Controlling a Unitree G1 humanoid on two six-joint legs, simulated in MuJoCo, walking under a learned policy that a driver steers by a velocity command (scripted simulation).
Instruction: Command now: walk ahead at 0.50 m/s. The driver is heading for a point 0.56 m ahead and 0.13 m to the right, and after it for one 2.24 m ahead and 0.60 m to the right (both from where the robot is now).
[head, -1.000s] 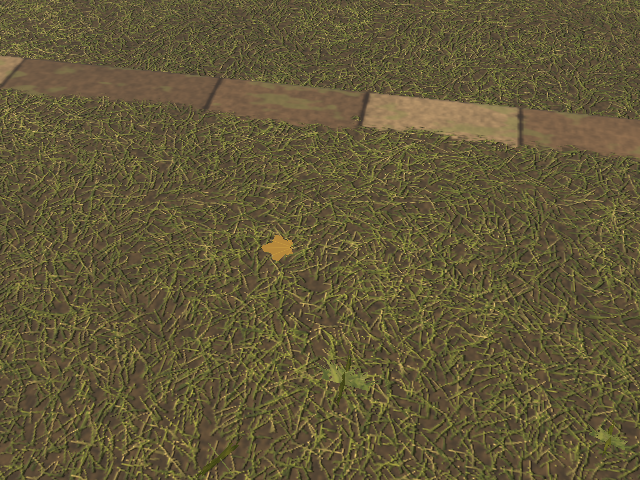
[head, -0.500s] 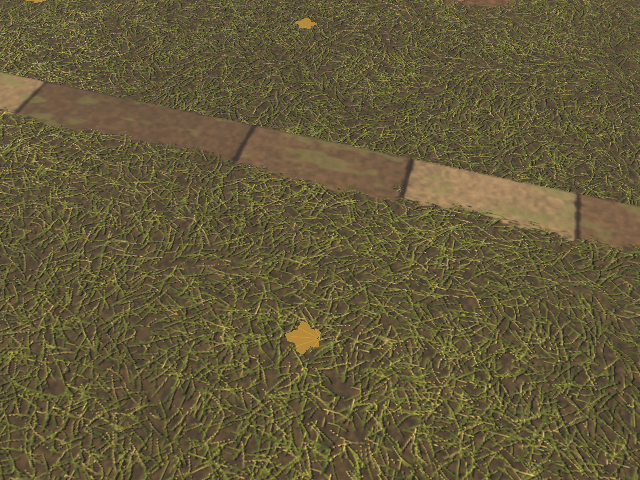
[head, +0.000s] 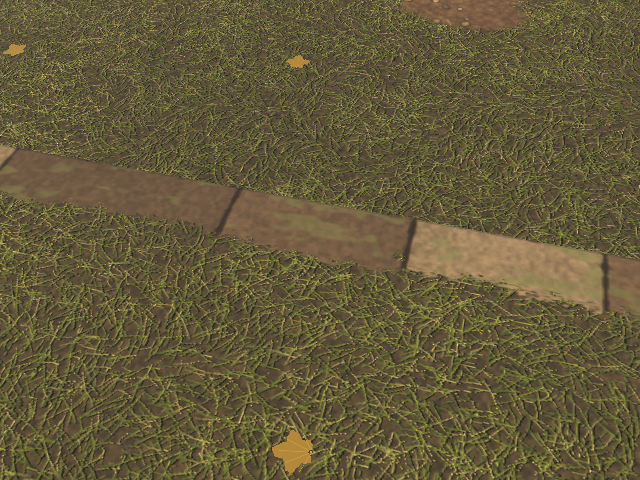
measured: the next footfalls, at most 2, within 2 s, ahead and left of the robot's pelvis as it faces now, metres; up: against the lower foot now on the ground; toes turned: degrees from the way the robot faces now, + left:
left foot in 0.36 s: +0.37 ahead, +0.12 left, +0.00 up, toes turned -3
right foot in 0.88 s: +0.56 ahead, -0.15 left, +0.00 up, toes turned -27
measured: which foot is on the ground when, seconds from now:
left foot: up 0.00-0.34, down 0.36-0.88, up 0.90-1.00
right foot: down 0.00-0.38, up 0.40-0.86, down 0.88-1.00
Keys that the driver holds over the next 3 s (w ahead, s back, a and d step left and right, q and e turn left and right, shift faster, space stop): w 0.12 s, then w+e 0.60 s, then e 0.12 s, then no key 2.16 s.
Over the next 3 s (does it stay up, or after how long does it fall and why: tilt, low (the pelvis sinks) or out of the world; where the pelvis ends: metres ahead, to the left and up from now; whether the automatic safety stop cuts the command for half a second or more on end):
stays up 0.56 -0.04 0.00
